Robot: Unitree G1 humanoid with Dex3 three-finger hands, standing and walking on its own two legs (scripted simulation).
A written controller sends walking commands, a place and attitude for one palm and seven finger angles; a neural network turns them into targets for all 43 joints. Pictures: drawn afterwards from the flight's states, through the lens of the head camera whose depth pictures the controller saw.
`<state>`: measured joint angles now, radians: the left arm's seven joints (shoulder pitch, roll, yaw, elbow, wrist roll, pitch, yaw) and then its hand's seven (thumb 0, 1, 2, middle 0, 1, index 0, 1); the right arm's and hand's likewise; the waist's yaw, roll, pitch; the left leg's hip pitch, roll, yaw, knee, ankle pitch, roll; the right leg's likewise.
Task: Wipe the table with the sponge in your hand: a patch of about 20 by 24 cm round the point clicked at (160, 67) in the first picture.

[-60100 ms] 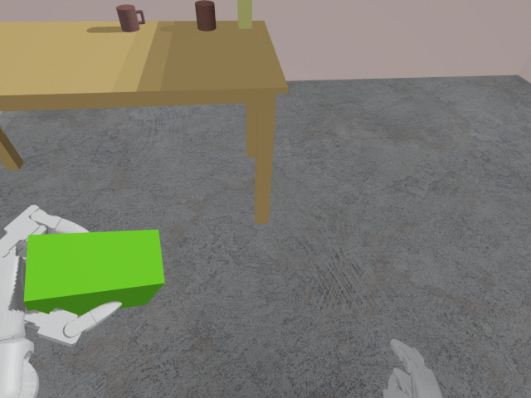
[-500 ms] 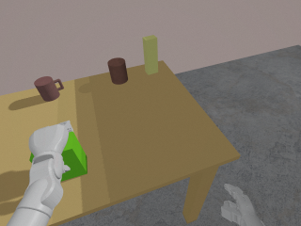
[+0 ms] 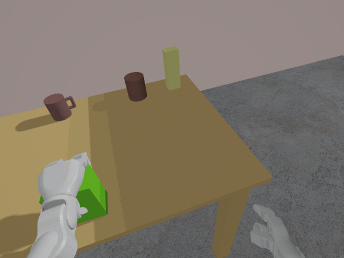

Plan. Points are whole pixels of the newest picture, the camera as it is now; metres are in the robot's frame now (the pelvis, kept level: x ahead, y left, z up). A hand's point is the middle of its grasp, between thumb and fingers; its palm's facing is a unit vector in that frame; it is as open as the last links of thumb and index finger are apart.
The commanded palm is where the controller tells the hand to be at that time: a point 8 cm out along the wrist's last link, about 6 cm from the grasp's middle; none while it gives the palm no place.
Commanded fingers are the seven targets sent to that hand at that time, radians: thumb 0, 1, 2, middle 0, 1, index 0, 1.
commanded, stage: lift the sponge slowly off the table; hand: left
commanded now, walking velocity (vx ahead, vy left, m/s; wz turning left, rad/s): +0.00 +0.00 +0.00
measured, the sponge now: (81, 201) +0.23 +0.27 +0.02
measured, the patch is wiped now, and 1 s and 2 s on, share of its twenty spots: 1.00 1.00 1.00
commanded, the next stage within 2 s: none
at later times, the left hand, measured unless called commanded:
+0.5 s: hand (74, 196) +0.22 +0.25 +0.08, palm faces +0.03 -0.10 -0.99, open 10.6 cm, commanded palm +0.19 +0.25 +0.14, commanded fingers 0.00 0.10 1.30 -1.20 -1.60 -1.20 -1.60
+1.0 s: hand (72, 186) +0.22 +0.25 +0.10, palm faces +0.07 -0.10 -0.99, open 10.5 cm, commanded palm +0.19 +0.24 +0.17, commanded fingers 0.00 0.10 1.30 -1.20 -1.60 -1.20 -1.60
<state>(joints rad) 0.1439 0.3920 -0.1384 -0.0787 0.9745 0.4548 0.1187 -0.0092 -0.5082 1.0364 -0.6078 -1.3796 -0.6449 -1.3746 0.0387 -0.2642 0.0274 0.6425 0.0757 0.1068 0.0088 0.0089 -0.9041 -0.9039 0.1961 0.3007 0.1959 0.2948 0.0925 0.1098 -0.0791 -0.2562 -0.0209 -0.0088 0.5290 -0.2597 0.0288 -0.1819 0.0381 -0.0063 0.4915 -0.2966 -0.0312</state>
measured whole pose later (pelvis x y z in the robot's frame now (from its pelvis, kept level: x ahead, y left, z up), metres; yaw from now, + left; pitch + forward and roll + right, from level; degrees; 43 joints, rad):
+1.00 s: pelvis -0.02 -0.02 +0.00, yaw +0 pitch -5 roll +0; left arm 0.04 0.45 -0.12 -0.07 0.91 0.46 0.00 -0.01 -0.54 1.04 -0.68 -1.30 -0.71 -1.30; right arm 0.00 -0.27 0.04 0.69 0.06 0.04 -0.05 0.01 -0.90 -0.90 0.20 0.30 0.20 0.30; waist 0.11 0.12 -0.03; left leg -0.17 0.00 -0.02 0.45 -0.20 0.00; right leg -0.11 0.06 -0.01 0.44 -0.25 -0.06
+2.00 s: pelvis -0.04 -0.02 +0.00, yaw +0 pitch -5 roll +0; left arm -0.11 0.53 -0.11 -0.17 0.85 0.53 -0.10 -0.01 -0.55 1.04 -0.68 -1.30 -0.71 -1.30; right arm -0.03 -0.27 0.08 0.67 0.07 0.03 -0.07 0.01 -0.90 -0.90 0.20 0.30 0.20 0.30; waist 0.14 0.12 -0.02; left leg -0.18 -0.01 -0.03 0.44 -0.17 0.00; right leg -0.12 0.05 -0.02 0.44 -0.23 -0.06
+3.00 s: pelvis -0.04 -0.02 +0.00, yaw +0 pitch -6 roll +0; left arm 0.12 0.53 -0.06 -0.31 0.84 0.49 -0.08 -0.01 -0.54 1.03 -0.68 -1.30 -0.71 -1.30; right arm -0.01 -0.27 0.07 0.66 0.06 0.03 -0.06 0.01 -0.90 -0.90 0.20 0.30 0.20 0.29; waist 0.15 0.13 -0.02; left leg -0.18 -0.01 -0.03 0.46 -0.18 0.00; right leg -0.11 0.06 -0.02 0.45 -0.23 -0.05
